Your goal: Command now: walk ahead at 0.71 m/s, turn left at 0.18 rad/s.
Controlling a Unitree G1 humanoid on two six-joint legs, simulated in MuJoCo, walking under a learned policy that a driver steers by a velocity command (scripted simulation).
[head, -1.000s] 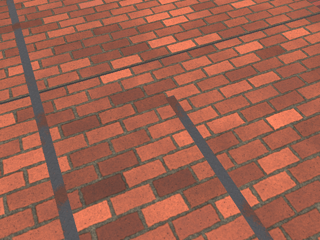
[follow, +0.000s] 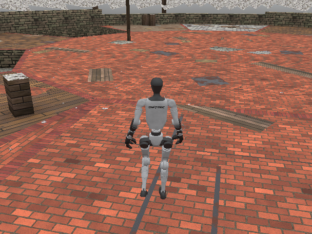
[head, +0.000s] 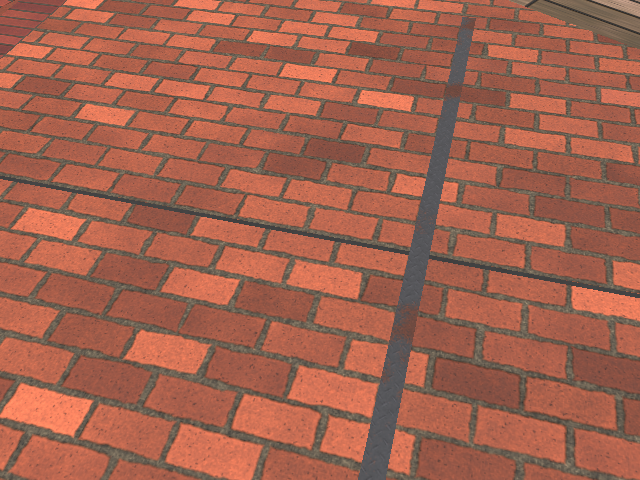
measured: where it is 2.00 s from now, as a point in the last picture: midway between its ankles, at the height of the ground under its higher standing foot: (328, 448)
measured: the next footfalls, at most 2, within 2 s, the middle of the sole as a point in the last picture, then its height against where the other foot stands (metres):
left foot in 0.32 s outside the picture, level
right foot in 0.72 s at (388, 460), level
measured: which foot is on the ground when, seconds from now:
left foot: up 0.00-0.30, down 0.32-0.70, up 0.72-1.00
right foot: down 0.00-0.34, up 0.36-0.70, down 0.72-1.00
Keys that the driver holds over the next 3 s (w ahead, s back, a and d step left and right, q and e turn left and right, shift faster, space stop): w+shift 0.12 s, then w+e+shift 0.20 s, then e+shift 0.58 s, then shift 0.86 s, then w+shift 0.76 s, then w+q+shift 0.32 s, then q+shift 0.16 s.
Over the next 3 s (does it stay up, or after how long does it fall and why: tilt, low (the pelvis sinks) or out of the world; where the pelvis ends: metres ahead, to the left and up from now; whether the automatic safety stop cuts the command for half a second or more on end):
stays up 1.18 -0.49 -0.04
